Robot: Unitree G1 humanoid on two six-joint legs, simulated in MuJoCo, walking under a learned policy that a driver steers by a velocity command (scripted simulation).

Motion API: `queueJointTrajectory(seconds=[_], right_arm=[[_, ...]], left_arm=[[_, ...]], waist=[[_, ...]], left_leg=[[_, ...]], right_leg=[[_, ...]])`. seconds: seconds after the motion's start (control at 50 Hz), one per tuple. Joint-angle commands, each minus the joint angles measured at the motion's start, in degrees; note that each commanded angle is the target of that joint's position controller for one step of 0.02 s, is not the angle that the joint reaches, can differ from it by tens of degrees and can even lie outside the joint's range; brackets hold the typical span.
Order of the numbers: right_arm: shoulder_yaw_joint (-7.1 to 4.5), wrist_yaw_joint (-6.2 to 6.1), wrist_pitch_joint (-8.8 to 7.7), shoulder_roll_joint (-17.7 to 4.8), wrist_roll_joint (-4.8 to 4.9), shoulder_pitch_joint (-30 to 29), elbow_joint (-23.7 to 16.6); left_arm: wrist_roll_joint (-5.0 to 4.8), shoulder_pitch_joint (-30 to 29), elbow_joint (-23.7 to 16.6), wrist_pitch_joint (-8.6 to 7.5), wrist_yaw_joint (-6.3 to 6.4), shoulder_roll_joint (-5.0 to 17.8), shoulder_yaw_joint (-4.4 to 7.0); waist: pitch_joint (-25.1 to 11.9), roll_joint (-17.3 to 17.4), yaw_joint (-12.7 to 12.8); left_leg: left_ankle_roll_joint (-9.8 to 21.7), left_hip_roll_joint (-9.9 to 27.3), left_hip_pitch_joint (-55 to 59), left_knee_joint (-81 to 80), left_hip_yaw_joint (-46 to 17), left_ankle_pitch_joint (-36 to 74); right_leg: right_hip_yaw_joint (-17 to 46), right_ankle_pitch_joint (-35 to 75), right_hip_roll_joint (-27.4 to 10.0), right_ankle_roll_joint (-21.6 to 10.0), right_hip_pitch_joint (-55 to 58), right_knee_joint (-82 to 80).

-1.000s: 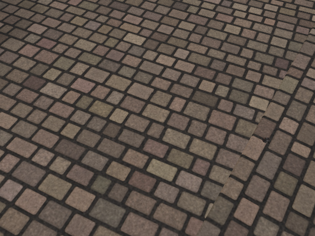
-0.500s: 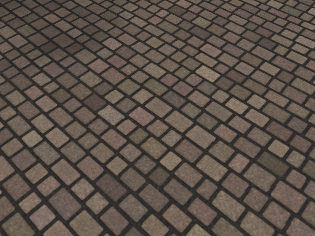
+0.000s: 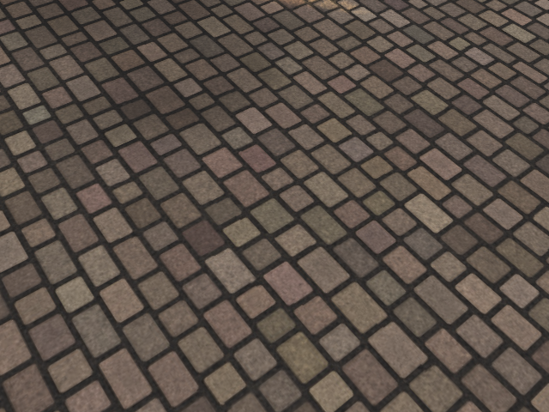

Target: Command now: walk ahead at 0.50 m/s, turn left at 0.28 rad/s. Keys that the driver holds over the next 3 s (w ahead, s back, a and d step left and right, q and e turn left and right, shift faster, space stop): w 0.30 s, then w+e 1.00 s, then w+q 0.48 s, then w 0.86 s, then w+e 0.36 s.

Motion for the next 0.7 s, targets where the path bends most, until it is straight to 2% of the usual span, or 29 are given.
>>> queueJointTrajectory(seconds=[0.02, 0.04, 0.08, 0.1, 0.12, 0.14, 0.16, 0.18, 0.2, 0.22, 0.24, 0.26, 0.28, 0.32, 0.38, 0.46, 0.56, 0.6, 0.62, 0.64, 0.66, 0.68, 0.7], right_arm=[[-1.01, -0.62, -0.49, -7.3, -0.53, 6.1, -0.8], [-0.99, -0.80, -0.59, -7.8, -0.73, 5.9, -0.7], [-1.09, -1.13, -0.95, -9.1, -0.92, 3.1, -1.1], [-1.24, -1.16, -1.14, -9.9, -1.09, 2.0, -1.2], [-1.31, -0.94, -1.18, -10.4, -1.28, 1.1, -1.1], [-1.05, -0.68, -1.33, -9.6, -0.94, 0.7, -1.7], [0.16, -0.24, -1.40, -3.7, 0.87, 7.3, -3.1], [-0.27, -0.25, -1.24, -5.8, 1.01, 9.5, -1.9], [-0.59, -0.33, -0.84, -7.6, -0.59, 4.7, -2.5], [-0.34, 0.14, -0.93, -7.1, -1.06, -0.2, -3.6], [-0.13, 0.57, -0.74, -5.8, -1.00, -2.0, -4.2], [-0.02, 0.95, -0.14, -5.3, -1.65, -2.0, -4.5], [0.26, 1.32, 0.50, -4.3, -1.97, -0.9, -3.9], [0.48, 1.78, 1.05, -3.6, -2.33, -1.5, -4.3], [0.94, 2.04, 1.18, -3.2, -2.44, -9.3, -7.2], [1.88, 2.15, 0.93, -2.0, -1.82, -19.0, -10.4], [2.14, 1.53, 0.29, -3.0, -1.03, -26.0, -13.3], [1.76, 1.21, -0.33, -4.4, -0.84, -24.2, -13.5], [1.40, 0.95, -0.72, -5.2, -0.83, -21.0, -12.8], [0.81, 0.48, -1.35, -6.3, -1.06, -14.7, -10.8], [-0.22, -0.32, -2.22, -9.3, -2.29, -6.7, -9.1], [-1.34, -1.17, -2.34, -14.6, -3.82, 0.6, -9.5], [-2.16, -0.98, -1.05, -16.3, -2.83, -1.2, -9.0]], left_arm=[[-0.46, -8.8, -6.1, -1.30, -0.29, 3.2, -0.02], [-0.56, -9.1, -6.6, -1.55, -0.29, 3.6, 0.00], [-0.69, -4.2, -5.7, -2.03, 0.03, 5.2, 0.50], [-0.83, 0.9, -4.1, -2.25, 0.53, 6.5, 1.09], [-0.96, 9.1, -1.5, -2.63, 1.18, 7.7, 1.74], [-0.12, 18.2, 0.8, -3.15, 1.95, 9.4, 2.42], [1.54, 24.6, 1.0, -3.33, 2.33, 15.9, 3.96], [0.17, 23.3, 2.3, -2.23, 1.46, 14.2, 4.06], [-1.01, 16.3, 1.0, -1.89, 1.07, 10.5, 3.21], [-1.23, 11.8, 0.3, -2.07, 0.81, 6.6, 2.20], [-0.88, 11.0, 1.0, -2.42, 0.80, 5.1, 1.65], [-1.04, 11.6, 2.2, -2.82, 0.99, 4.2, 1.28], [-1.07, 12.3, 3.0, -3.27, 1.02, 4.0, 1.11], [-1.62, 15.2, 4.7, -4.21, 0.78, 4.9, 1.30], [-2.05, 18.5, 6.3, -4.27, 0.74, 6.1, 1.58], [-2.21, 22.3, 7.4, -3.81, 1.00, 6.8, 1.83], [-1.53, 25.5, 7.7, -3.15, 1.47, 8.1, 2.29], [-1.21, 23.9, 6.9, -2.86, 1.81, 9.1, 2.75], [-1.18, 22.6, 6.5, -2.78, 1.89, 9.7, 3.01], [-1.44, 21.4, 6.1, -2.79, 1.74, 9.8, 3.11], [-2.01, 21.0, 5.2, -3.00, 1.46, 8.1, 2.76], [-3.38, 22.2, 2.5, -3.17, 1.48, 3.3, 1.66], [-3.42, 25.8, 1.3, -2.55, 1.61, 3.8, 1.97]], waist=[[0.9, 6.7, -2.1], [1.2, 7.0, -1.7], [0.3, 7.6, 1.7], [-2.0, 8.1, 4.0], [-6.0, 7.0, 7.8], [-11.3, 4.9, 11.8], [-20.8, -6.8, 10.0], [-22.6, -10.7, 8.6], [-11.0, -2.9, 6.1], [-5.0, 1.7, 5.7], [-1.4, 1.7, 4.6], [-0.5, 0.0, 3.3], [-0.7, -1.2, 2.5], [-1.1, -1.7, 2.0], [0.7, -1.0, 3.1], [1.4, -1.4, 5.6], [0.1, -2.3, 7.6], [-0.6, -2.9, 6.1], [-1.6, -3.0, 4.4], [-4.4, -1.3, 1.4], [-10.1, 2.9, -1.6], [-18.9, 11.5, -3.2], [-20.8, 20.7, 0.2]], left_leg=[[3.7, 15.3, 3.7, -0.2, -7.3, 36.6], [3.7, 16.3, 4.8, 0.3, -7.6, 38.1], [2.3, 17.3, 4.7, 3.7, -6.8, 47.2], [1.5, 17.2, 4.8, 8.3, -6.3, 54.7], [0.8, 15.6, 4.4, 17.5, -4.9, 57.4], [0.2, 13.4, -3.1, 29.7, -3.5, 46.8], [-2.1, 6.0, -19.2, 51.1, 0.2, 18.0], [-2.4, 0.1, -30.3, 62.1, -0.1, -13.9], [-2.1, 4.7, -34.9, 64.3, -1.9, -9.4], [-2.1, 7.1, -34.9, 61.0, -1.5, -5.0], [-2.1, 8.9, -33.8, 57.6, -0.8, -3.4], [-2.5, 10.3, -31.6, 54.6, -0.5, -2.5], [-3.0, 10.8, -29.6, 53.2, 0.3, -1.8], [-4.0, 11.7, -30.4, 50.8, 2.3, -0.2], [-6.4, 13.6, -36.1, 43.5, 4.7, 5.1], [-8.9, 12.4, -35.5, 29.2, 6.6, 12.4], [-8.8, 10.0, -32.8, 21.1, 6.2, 12.3], [-7.8, 9.4, -28.3, 17.9, 5.2, 8.5], [-7.1, 8.6, -23.5, 15.8, 5.2, 6.5], [-6.0, 7.7, -14.7, 11.7, 5.7, 7.1], [-3.8, 13.2, -2.3, 10.1, 0.6, 5.6], [-0.6, 29.1, 12.4, 8.1, -16.4, -2.7], [4.2, 35.3, 14.3, 1.6, -35.3, -6.7]], right_leg=[[-3.4, 2.2, 3.3, -1.7, -0.4, -6.2], [-3.2, 1.3, 3.8, -2.7, 0.9, -8.1], [-3.1, -2.6, 5.6, -5.0, 8.7, -11.5], [-3.4, -5.3, 7.5, -6.1, 14.9, -12.1], [-3.9, -5.3, 8.9, -7.3, 23.4, -14.9], [0.6, -4.8, 4.0, -9.1, 36.8, -16.1], [24.0, -8.4, -12.9, -15.5, 54.3, -15.7], [43.5, -12.0, -18.1, -19.8, 56.0, -25.5], [36.7, -19.8, -15.9, -18.5, 45.9, -27.5], [28.6, -19.0, -13.4, -17.1, 37.9, -29.2], [22.3, -14.3, -10.4, -15.4, 32.6, -31.0], [17.8, -10.5, -8.1, -13.9, 29.1, -32.3], [14.9, -7.5, -6.7, -13.2, 27.5, -33.1], [12.3, -0.7, -5.5, -13.8, 27.5, -34.0], [10.4, 2.3, -4.2, -14.8, 28.7, -35.9], [8.6, 6.7, -1.8, -13.4, 30.0, -34.7], [11.5, 13.7, -3.2, -13.0, 35.5, -28.8], [13.7, 14.8, -4.1, -12.0, 36.1, -25.7], [14.4, 15.9, -4.1, -11.2, 35.4, -23.0], [13.3, 17.6, -2.1, -10.2, 33.7, -16.2], [10.5, 12.1, 1.7, -8.9, 27.8, -4.2], [5.0, -9.0, 7.5, -7.1, 15.3, 13.0], [2.2, -29.9, 11.4, -6.9, 3.1, 23.0]])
